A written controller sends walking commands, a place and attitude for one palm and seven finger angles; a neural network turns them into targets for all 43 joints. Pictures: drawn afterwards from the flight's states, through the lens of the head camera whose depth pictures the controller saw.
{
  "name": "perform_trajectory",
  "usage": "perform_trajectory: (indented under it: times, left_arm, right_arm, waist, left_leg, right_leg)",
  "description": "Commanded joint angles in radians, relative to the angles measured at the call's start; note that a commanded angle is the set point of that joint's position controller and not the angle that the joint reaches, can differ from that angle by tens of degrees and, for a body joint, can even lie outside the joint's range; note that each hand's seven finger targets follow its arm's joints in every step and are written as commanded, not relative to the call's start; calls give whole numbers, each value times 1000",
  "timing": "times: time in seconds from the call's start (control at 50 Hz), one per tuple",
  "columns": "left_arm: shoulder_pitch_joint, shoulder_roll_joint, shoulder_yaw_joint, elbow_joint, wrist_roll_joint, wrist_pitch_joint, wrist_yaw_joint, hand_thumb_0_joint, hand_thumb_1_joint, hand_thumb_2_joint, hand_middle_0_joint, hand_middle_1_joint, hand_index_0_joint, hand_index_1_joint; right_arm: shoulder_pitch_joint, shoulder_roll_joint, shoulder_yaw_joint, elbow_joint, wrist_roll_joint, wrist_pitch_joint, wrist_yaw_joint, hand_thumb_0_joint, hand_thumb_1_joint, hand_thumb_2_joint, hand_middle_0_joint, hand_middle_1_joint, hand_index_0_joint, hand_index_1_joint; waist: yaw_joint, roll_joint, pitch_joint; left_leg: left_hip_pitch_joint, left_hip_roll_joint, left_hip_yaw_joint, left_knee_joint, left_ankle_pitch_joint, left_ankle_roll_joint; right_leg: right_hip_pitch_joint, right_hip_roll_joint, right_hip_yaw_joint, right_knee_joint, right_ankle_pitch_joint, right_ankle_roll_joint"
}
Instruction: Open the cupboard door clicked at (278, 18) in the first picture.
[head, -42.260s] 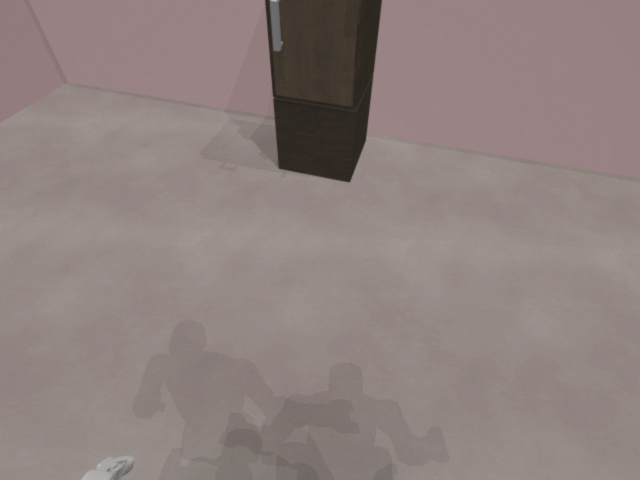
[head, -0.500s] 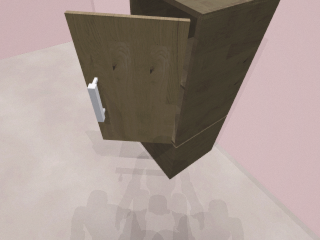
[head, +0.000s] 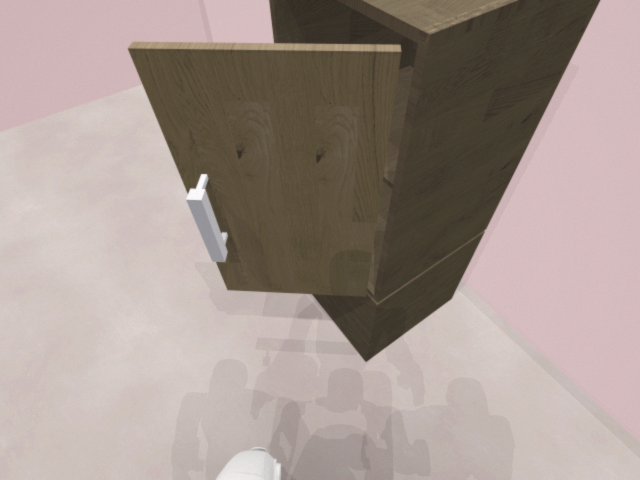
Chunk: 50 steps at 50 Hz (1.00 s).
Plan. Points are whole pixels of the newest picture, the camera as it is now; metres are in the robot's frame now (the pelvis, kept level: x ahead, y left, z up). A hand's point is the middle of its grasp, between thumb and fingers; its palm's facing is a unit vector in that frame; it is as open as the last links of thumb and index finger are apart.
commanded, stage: come to a stop and stand still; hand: left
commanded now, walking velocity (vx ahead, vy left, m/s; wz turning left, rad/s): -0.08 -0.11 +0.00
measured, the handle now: (212, 219) +0.52 +0.25 -0.05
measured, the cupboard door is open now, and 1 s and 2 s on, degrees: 51 51 51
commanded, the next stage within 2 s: look again from close up in 1.04 s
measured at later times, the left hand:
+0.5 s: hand out of the picture +0.01 +0.19 -0.18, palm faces +0.02 -0.97 -0.22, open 7.4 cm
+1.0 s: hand out of the picture -0.06 +0.12 -0.18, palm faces +0.06 -0.99 -0.13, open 7.4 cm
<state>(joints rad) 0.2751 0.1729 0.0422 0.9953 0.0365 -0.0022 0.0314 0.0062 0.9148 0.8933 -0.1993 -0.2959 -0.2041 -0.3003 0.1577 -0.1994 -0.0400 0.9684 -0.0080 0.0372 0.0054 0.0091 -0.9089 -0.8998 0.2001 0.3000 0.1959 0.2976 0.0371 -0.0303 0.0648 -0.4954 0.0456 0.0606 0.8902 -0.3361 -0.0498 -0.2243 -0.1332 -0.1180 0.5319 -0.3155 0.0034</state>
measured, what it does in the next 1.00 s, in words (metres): steps on the spot: left foot, then right foot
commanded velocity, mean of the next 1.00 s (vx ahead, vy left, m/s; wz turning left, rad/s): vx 0.00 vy -0.06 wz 0.00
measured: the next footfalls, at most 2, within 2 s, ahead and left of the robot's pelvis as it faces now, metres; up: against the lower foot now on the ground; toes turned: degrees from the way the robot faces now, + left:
left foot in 0.10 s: +0.10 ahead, +0.17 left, +0.00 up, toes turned +6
right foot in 0.46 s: +0.01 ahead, -0.05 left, +0.00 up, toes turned +4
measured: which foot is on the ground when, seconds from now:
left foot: up 0.00-0.08, down 0.10-0.48, up 0.50-0.72, down 0.74-1.00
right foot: down 0.00-0.10, up 0.12-0.44, down 0.46-1.00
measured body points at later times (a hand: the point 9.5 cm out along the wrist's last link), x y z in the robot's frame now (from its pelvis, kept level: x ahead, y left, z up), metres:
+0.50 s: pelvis -0.02 +0.01 -0.01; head +0.00 -0.01 +0.44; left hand +0.01 +0.24 -0.16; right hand +0.02 -0.23 -0.17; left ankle +0.06 +0.16 -0.74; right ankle -0.05 -0.09 -0.74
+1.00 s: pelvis -0.03 -0.02 +0.00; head -0.03 -0.02 +0.45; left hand -0.06 +0.17 -0.16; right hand -0.04 -0.24 -0.16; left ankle -0.02 +0.11 -0.74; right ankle -0.05 -0.09 -0.74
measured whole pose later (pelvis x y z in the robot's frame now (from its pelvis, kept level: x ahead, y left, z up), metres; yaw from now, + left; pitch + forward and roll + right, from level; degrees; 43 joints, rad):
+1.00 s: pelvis -0.03 -0.02 +0.00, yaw +0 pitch -2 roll +0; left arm 0.32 0.10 -0.01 1.13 0.01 0.00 0.03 0.01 0.91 0.89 -0.20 -0.30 -0.20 -0.30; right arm 0.27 -0.12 0.01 1.16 -0.01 0.00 -0.05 0.02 -0.93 -0.90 0.20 0.30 0.20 0.30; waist 0.01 -0.01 0.03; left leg -0.17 0.05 0.06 0.41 -0.20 -0.03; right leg -0.12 0.05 -0.09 0.40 -0.25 -0.08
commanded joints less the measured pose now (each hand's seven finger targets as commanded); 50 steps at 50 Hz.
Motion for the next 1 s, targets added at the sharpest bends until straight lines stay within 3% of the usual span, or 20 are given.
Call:
perform_trajectory:
  times: [0.0, 0.02, 0.04, 0.08, 0.12, 0.16, 0.2, 0.34, 0.38, 0.42, 0.44, 0.46, 0.48, 0.5, 0.54, 0.62, 0.66, 0.72, 0.78, 0.98]
  left_arm:
    - [30, 213, 53, -56, 3, -3, 9, 0, 900, 900, -200, -300, -200, -300]
    - [27, 196, 48, -61, 4, 4, 10, 0, 900, 900, -200, -300, -200, -300]
    - [37, 169, 39, -58, -2, 9, 11, 0, 900, 900, -200, -300, -200, -300]
    - [102, 63, 13, -69, -22, 25, 12, 0, 900, 900, -200, -300, -200, -300]
    - [90, 69, 9, -90, -16, 24, 13, 0, 900, 900, -200, -300, -200, -300]
    - [90, 75, 19, -28, -10, 30, 3, 0, 900, 900, -200, -300, -200, -300]
    - [100, 96, 25, -22, -12, 41, -12, 0, 900, 900, -200, -300, -200, -300]
    - [45, 47, 13, -46, -14, 40, -28, 0, 900, 900, -200, -300, -200, -300]
    - [92, 31, 12, -26, -18, 31, -25, 0, 900, 900, -200, -300, -200, -300]
    - [164, 57, 13, 4, -10, 17, -18, 0, 900, 900, -200, -300, -200, -300]
    - [166, 113, 18, 0, -2, 11, -12, 0, 900, 900, -200, -300, -200, -300]
    - [126, 159, 19, -17, -6, 7, -8, 0, 900, 900, -200, -300, -200, -300]
    - [63, 158, 11, -36, -7, 6, -8, 0, 900, 900, -200, -300, -200, -300]
    - [37, 124, 8, -34, -8, -9, -3, 0, 900, 900, -200, -300, -200, -300]
    - [16, 74, -5, -14, -16, -17, 0, 0, 900, 900, -200, -300, -200, -300]
    - [70, 81, -8, 18, -19, -23, -2, 0, 900, 900, -200, -300, -200, -300]
    - [85, 78, -13, 40, -25, -24, -1, 0, 900, 900, -200, -300, -200, -300]
    - [111, 30, -24, 62, -31, -22, 1, 0, 900, 900, -200, -300, -200, -300]
    - [98, 44, -21, 91, -35, -19, 4, 0, 900, 900, -200, -300, -200, -300]
    - [110, 19, -33, 122, -30, -19, 3, 0, 900, 900, -200, -300, -200, -300]
  right_arm:
    - [63, -19, -11, -55, 1, -22, 2, 0, -900, -900, 200, 300, 200, 300]
    - [108, -17, -14, -39, -1, -29, -1, 0, -900, -900, 200, 300, 200, 300]
    - [159, -55, -18, -25, -3, -39, -6, 0, -900, -900, 200, 300, 200, 300]
    - [216, -207, -41, -38, -10, -51, -20, 0, -900, -900, 200, 300, 200, 300]
    - [127, -194, -28, -77, -20, -49, -30, 0, -900, -900, 200, 300, 200, 300]
    - [51, -125, -9, -56, -25, -52, -40, 0, -900, -900, 200, 300, 200, 300]
    - [33, -123, -6, -63, -23, -46, -43, 0, -900, -900, 200, 300, 200, 300]
    - [102, -156, -36, -29, -30, -37, -45, 0, -900, -900, 200, 300, 200, 300]
    - [97, -153, -41, -20, -29, -30, -39, 0, -900, -900, 200, 300, 200, 300]
    - [94, -105, -36, -15, -18, -25, -33, 0, -900, -900, 200, 300, 200, 300]
    - [87, -44, -22, -26, -6, -20, -30, 0, -900, -900, 200, 300, 200, 300]
    - [34, -11, -6, -54, -8, -16, -23, 0, -900, -900, 200, 300, 200, 300]
    - [31, -26, -6, -52, -11, -17, -17, 0, -900, -900, 200, 300, 200, 300]
    - [29, -26, -9, -31, -18, -15, -16, 0, -900, -900, 200, 300, 200, 300]
    - [88, -10, 1, 29, -14, -15, -22, 0, -900, -900, 200, 300, 200, 300]
    - [116, 15, 15, 68, -4, -27, -28, 0, -900, -900, 200, 300, 200, 300]
    - [140, 23, 20, 89, -3, -35, -36, 0, -900, -900, 200, 300, 200, 300]
    - [174, -17, 22, 125, -4, -58, -51, 0, -900, -900, 200, 300, 200, 300]
    - [167, -3, 32, 150, -4, -57, -58, 0, -900, -900, 200, 300, 200, 300]
    - [177, 17, 39, 162, -8, -44, -53, 0, -900, -900, 200, 300, 200, 300]
  waist:
    - [-18, -195, -78]
    - [-40, -197, -83]
    - [-59, -99, -126]
    - [-67, 312, -199]
    - [-42, 146, -83]
    - [-25, 280, -71]
    - [-21, 241, -77]
    - [-63, 203, -113]
    - [-43, 197, -119]
    - [-9, 72, -99]
    - [-7, -130, -72]
    - [-6, -233, -10]
    - [-15, -154, -15]
    - [-25, -225, 28]
    - [-51, -147, 29]
    - [-34, -81, -3]
    - [-37, -46, -22]
    - [-22, 45, -49]
    - [-24, 133, -61]
    - [-30, 12, 58]
  left_leg:
    - [165, -52, 65, -227, 72, 13]
    - [264, -51, 78, -324, 167, 14]
    - [377, -14, 50, -414, 282, 23]
    - [403, 335, -355, -546, 710, 197]
    - [213, 381, -374, -605, 440, 289]
    - [192, 290, -270, -619, 384, 224]
    - [190, 252, -198, -617, 338, 209]
    - [270, 253, -225, -625, 170, 215]
    - [226, 226, -214, -615, 63, 190]
    - [101, 134, -130, -513, -3, 116]
    - [15, 40, -22, -367, -65, 57]
    - [1, -4, 11, -268, -114, 33]
    - [59, 8, -33, -196, -131, 42]
    - [40, 11, -49, -154, -83, 48]
    - [90, 12, -31, -121, -20, 43]
    - [161, -1, -3, -262, 5, 29]
    - [254, 0, -10, -396, 87, 31]
    - [364, 97, -91, -479, 398, 72]
    - [347, 93, -76, -481, 391, 72]
    - [309, 58, -68, -549, 154, 59]
  right_leg:
    - [-1, -141, 85, -59, 527, -117]
    - [-49, -110, 71, -12, 435, -92]
    - [-75, -73, 60, 70, 309, -64]
    - [-200, 95, 39, 393, -353, 18]
    - [-194, 63, 118, 527, -291, -10]
    - [-205, 67, 156, 560, -183, 4]
    - [-200, 84, 140, 576, -118, 9]
    - [-127, 104, 72, 247, -187, 8]
    - [-28, 121, 50, 88, -134, -4]
    - [145, 106, 67, -174, 35, -10]
    - [139, -47, 257, -290, -59, -54]
    - [-1, -172, 393, -380, -122, -112]
    - [-72, -187, 363, -385, -162, -150]
    - [-84, -126, 335, -364, -6, -132]
    - [-44, -79, 235, -299, 235, -138]
    - [39, -54, 182, -225, 414, -145]
    - [36, -45, 192, -193, 411, -127]
    - [29, 29, 160, -163, 331, -51]
    - [75, 21, 159, -172, 337, -37]
    - [8, 24, 193, -287, 64, -44]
